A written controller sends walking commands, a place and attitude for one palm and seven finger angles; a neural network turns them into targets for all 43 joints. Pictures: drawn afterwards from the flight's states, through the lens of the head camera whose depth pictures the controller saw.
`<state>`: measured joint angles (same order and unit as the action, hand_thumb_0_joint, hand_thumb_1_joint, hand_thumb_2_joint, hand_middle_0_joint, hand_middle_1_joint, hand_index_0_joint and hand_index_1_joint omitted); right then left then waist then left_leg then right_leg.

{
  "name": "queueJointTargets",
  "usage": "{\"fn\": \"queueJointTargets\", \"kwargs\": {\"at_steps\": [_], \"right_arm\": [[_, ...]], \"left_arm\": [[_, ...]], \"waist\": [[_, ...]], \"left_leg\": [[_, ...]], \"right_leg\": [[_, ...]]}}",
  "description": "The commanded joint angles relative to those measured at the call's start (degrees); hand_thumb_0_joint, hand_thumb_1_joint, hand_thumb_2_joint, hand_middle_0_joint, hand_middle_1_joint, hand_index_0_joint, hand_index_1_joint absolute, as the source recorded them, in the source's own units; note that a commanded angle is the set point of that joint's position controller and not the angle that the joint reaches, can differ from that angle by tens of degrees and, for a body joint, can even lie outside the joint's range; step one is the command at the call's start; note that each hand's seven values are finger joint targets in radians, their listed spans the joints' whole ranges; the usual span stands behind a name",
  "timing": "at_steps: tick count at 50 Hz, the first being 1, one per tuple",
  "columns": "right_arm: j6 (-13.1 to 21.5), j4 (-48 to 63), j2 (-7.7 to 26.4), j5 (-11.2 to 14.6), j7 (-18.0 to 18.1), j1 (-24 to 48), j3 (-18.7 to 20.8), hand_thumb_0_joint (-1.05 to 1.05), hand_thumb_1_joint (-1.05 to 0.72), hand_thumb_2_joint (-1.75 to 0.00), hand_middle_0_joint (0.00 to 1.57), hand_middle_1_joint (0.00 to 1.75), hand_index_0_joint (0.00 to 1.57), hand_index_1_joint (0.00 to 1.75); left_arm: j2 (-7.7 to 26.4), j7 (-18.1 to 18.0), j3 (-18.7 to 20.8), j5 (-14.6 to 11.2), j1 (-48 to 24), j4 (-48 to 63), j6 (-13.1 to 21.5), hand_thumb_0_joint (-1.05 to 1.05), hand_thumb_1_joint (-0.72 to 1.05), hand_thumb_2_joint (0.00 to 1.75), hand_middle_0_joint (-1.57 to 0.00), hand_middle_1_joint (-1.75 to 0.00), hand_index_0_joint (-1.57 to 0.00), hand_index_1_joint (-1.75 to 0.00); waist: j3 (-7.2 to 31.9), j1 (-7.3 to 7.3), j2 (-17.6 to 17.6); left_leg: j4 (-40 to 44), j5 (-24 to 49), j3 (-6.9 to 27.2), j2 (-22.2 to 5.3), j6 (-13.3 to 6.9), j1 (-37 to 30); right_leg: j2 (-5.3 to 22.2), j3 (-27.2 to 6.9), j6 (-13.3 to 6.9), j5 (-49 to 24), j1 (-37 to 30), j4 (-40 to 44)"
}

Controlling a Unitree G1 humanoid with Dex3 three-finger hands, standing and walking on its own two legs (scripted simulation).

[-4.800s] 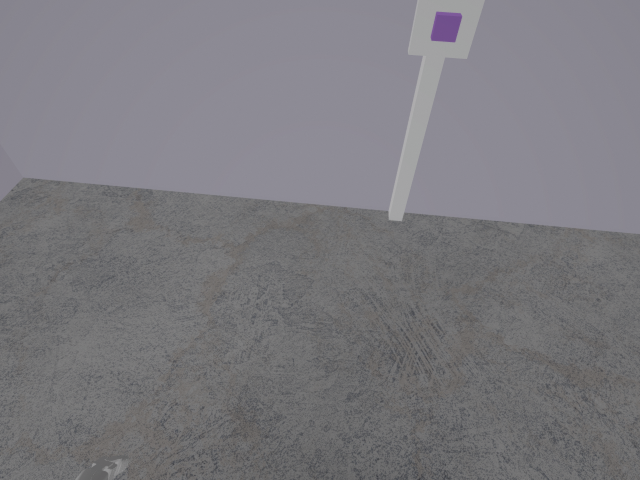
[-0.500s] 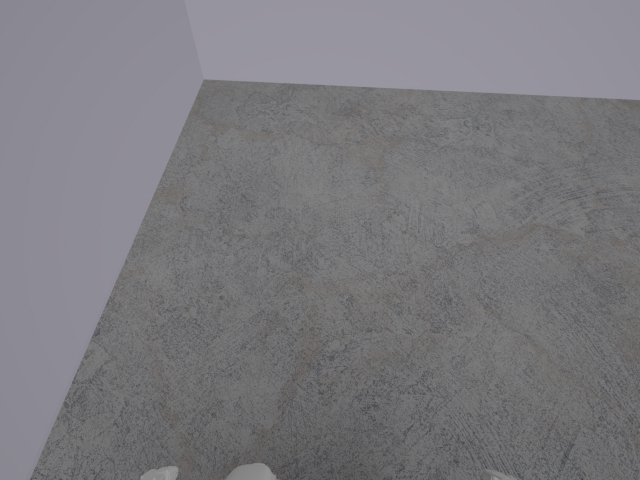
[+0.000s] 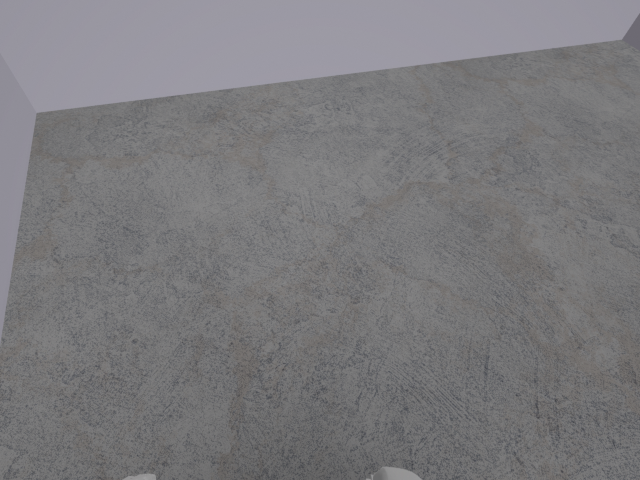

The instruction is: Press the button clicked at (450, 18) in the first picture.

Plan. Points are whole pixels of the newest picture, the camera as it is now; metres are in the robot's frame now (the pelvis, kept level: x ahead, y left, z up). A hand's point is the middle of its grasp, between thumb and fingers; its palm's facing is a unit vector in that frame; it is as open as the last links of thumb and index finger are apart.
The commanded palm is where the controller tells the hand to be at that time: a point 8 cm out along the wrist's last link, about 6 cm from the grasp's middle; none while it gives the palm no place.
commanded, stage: walk to a spot facing it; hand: left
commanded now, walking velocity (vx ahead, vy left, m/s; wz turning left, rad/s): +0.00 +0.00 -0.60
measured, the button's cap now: out of the picture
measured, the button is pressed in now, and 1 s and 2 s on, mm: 0 0 0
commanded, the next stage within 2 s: turn to face it in 1.14 s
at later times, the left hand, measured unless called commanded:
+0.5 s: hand out of the picture +0.11 +0.13 -0.16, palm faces -0.19 -0.96 -0.21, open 7.4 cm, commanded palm none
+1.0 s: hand (240, 344) +0.34 +0.14 -0.17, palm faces -0.47 -0.86 -0.21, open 7.4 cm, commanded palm none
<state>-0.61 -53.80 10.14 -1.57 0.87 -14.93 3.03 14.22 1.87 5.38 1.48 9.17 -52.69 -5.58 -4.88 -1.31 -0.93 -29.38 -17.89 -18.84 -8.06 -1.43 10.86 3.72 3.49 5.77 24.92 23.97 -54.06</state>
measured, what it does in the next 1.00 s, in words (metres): walks ahead, turning right: right foot, then left foot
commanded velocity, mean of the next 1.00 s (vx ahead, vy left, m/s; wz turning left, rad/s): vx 0.15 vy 0.00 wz -0.55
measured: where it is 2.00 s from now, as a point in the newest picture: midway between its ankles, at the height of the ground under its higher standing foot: outside the picture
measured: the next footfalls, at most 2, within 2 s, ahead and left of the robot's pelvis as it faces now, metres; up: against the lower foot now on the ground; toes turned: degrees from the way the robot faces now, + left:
right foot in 0.12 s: +0.03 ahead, -0.14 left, +0.00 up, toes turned -12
left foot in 0.68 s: +0.22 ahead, +0.05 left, +0.00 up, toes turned -16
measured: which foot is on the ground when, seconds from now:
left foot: down 0.00-0.12, up 0.14-0.66, down 0.68-1.00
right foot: up 0.00-0.10, down 0.12-0.68, up 0.70-1.00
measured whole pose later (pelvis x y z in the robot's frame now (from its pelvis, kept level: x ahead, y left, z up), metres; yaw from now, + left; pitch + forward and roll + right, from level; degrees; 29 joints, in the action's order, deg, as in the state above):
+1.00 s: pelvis +0.17 -0.01 +0.00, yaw -33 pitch +0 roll -2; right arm 1.5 -55.6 9.9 -1.2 1.8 -16.2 2.1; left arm 15.4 1.3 6.5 1.8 12.2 -54.7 -3.4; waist -3.5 0.3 -2.1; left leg -25.3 -17.3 -16.3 -5.5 -2.3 7.8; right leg 3.4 2.1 4.6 16.3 32.8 -66.7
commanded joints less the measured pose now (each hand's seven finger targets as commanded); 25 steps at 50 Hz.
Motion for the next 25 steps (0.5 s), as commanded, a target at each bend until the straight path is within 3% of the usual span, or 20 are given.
{"fn": "queueJointTargets", "kwargs": {"at_steps": [1, 3, 4, 5, 6, 7, 8, 9, 11, 13, 14, 22, 25], "right_arm": [[0.86, 2.10, 12.51, -0.02, 0.33, -2.33, 3.53, 0.00, -0.90, -0.90, 0.20, 0.30, 0.20, 0.30], [0.82, 1.96, 12.66, 0.05, 0.09, -1.49, 3.60, 0.00, -0.90, -0.90, 0.20, 0.30, 0.20, 0.30], [0.70, 2.08, 12.68, 0.27, -0.07, -1.15, 3.52, 0.00, -0.90, -0.90, 0.20, 0.30, 0.20, 0.30], [0.47, 2.55, 11.18, 0.80, -0.51, -2.05, 3.21, 0.00, -0.90, -0.90, 0.20, 0.30, 0.20, 0.30], [0.12, 5.69, 6.35, 0.85, -0.74, 0.32, 1.72, 0.00, -0.90, -0.90, 0.20, 0.30, 0.20, 0.30], [-0.81, 7.15, 7.06, 0.72, -0.12, 3.02, 1.40, 0.00, -0.90, -0.90, 0.20, 0.30, 0.20, 0.30], [-1.30, 6.95, 7.25, 0.65, -0.02, 3.34, 1.50, 0.00, -0.90, -0.90, 0.20, 0.30, 0.20, 0.30], [-1.42, 6.74, 7.27, 0.46, -0.16, 3.33, 1.31, 0.00, -0.90, -0.90, 0.20, 0.30, 0.20, 0.30], [-1.30, 5.09, 9.33, -0.22, -0.77, 4.63, 2.04, 0.00, -0.90, -0.90, 0.20, 0.30, 0.20, 0.30], [-1.12, 3.88, 8.86, -0.42, -1.10, 2.31, 2.06, 0.00, -0.90, -0.90, 0.20, 0.30, 0.20, 0.30], [-1.01, 3.80, 8.77, -0.45, -1.19, 2.54, 2.17, 0.00, -0.90, -0.90, 0.20, 0.30, 0.20, 0.30], [0.68, 5.96, 8.25, -0.22, -1.58, 8.47, 1.82, 0.00, -0.90, -0.90, 0.20, 0.30, 0.20, 0.30], [1.38, 7.13, 7.61, 0.08, -1.62, 11.20, 1.58, 0.00, -0.90, -0.90, 0.20, 0.30, 0.20, 0.30]], "left_arm": [[1.29, -0.37, 0.00, -0.24, -3.86, 6.32, 2.62, 0.00, 0.90, 0.90, -0.20, -0.30, -0.20, -0.30], [1.71, -0.71, 0.15, -0.31, -1.50, 6.01, 3.18, 0.00, 0.90, 0.90, -0.20, -0.30, -0.20, -0.30], [2.79, -0.94, 0.40, -0.30, 1.52, 5.34, 3.71, 0.00, 0.90, 0.90, -0.20, -0.30, -0.20, -0.30], [6.73, -1.45, 0.89, 0.06, 5.48, 4.21, 4.52, 0.00, 0.90, 0.90, -0.20, -0.30, -0.20, -0.30], [13.50, -2.38, 2.17, 0.46, 9.00, 3.44, 5.17, 0.00, 0.90, 0.90, -0.20, -0.30, -0.20, -0.30], [15.01, -2.93, 2.53, -0.74, 10.81, 2.83, 4.67, 0.00, 0.90, 0.90, -0.20, -0.30, -0.20, -0.30], [13.00, -3.18, 2.19, -0.94, 8.93, 3.22, 4.52, 0.00, 0.90, 0.90, -0.20, -0.30, -0.20, -0.30], [11.98, -3.35, 2.25, -0.91, 5.68, 4.34, 4.61, 0.00, 0.90, 0.90, -0.20, -0.30, -0.20, -0.30], [7.99, -3.11, 0.84, -1.17, 2.28, 4.78, 5.14, 0.00, 0.90, 0.90, -0.20, -0.30, -0.20, -0.30], [7.68, -2.60, 0.51, -1.05, 1.92, 4.58, 6.14, 0.00, 0.90, 0.90, -0.20, -0.30, -0.20, -0.30], [7.89, -2.33, 0.47, -0.97, 2.75, 4.21, 6.47, 0.00, 0.90, 0.90, -0.20, -0.30, -0.20, -0.30], [7.56, -1.77, 0.41, -0.49, 9.78, 0.74, 8.19, 0.00, 0.90, 0.90, -0.20, -0.30, -0.20, -0.30], [7.14, -1.96, 0.25, -0.18, 11.43, -0.43, 8.39, 0.00, 0.90, 0.90, -0.20, -0.30, -0.20, -0.30]], "waist": [[6.08, -1.77, 13.31], [7.07, -0.14, 11.57], [8.86, 1.66, 8.96], [11.41, 3.71, -0.18], [10.73, 5.82, -18.48], [11.45, 6.63, -16.17], [8.99, 5.31, -10.54], [8.95, 4.27, -14.97], [5.03, 2.83, -8.99], [4.62, 1.37, -5.62], [3.93, 1.63, -5.35], [2.51, 3.62, -5.43], [2.09, 4.26, -5.97]], "left_leg": [[5.93, 29.03, 9.38, -15.72, -5.08, -8.33], [2.26, 28.64, 7.28, -16.01, -3.01, -6.42], [-3.33, 26.47, 4.62, -14.85, -0.49, -4.19], [-13.66, 19.23, 2.87, -12.27, 2.85, 3.74], [-27.24, -15.71, 3.18, -2.83, 6.19, 21.74], [-35.25, -20.65, 12.15, -0.59, 6.12, 24.57], [-37.90, -16.24, 15.84, -1.60, 5.85, 26.33], [-38.61, -12.72, 16.71, -1.57, 5.94, 28.47], [-38.33, -3.45, 17.04, -1.98, 6.69, 26.20], [-36.01, -0.07, 16.42, -1.26, 7.38, 24.17], [-34.71, 0.56, 16.24, -0.97, 7.59, 23.81], [-25.69, 1.81, 17.28, 0.44, 7.49, 27.14], [-20.70, 0.26, 17.35, 1.50, 6.87, 26.22]], "right_leg": [[-1.18, 2.42, -1.98, 0.91, 1.01, 8.91], [-1.58, 2.54, -3.36, -3.86, -4.31, 16.72], [-1.74, 2.87, -4.10, -10.59, -10.49, 23.94], [2.53, -3.06, -6.41, -19.47, -20.85, 30.96], [17.39, -25.68, -12.34, -38.61, -27.56, 34.10], [20.56, -26.93, -17.26, -43.65, -25.09, 33.68], [18.30, -23.09, -17.58, -33.56, -23.71, 35.06], [15.10, -23.95, -15.68, -23.22, -23.77, 37.19], [10.29, -18.99, -13.14, -16.14, -18.74, 38.82], [8.45, -16.97, -12.96, -14.66, -16.68, 39.68], [7.92, -16.87, -13.04, -13.69, -15.89, 39.97], [8.13, -22.35, -15.86, -10.20, -20.12, 41.53], [8.78, -24.15, -16.49, -13.24, -21.20, 40.79]]}}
